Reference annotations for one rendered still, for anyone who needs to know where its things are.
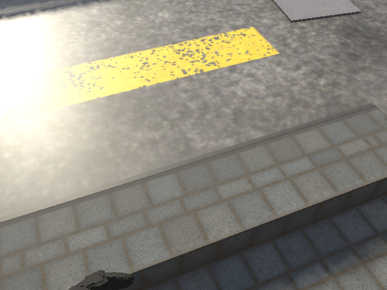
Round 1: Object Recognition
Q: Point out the robot left hand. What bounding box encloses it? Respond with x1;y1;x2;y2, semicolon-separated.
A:
69;270;134;290

